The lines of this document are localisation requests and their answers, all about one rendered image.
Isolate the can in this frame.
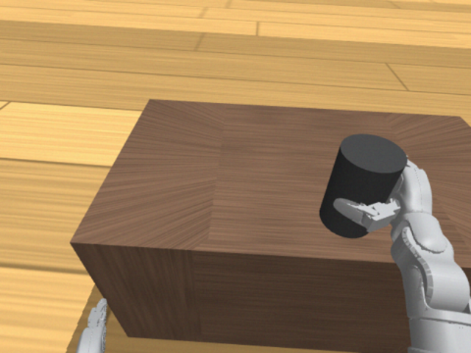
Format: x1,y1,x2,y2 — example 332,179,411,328
319,134,408,238

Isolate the left robot hand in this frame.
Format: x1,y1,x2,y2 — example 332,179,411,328
76,298,107,353

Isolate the right robot hand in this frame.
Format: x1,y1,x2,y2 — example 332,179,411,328
333,155,432,232

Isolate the right robot arm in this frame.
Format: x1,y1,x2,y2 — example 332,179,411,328
390,213,471,353

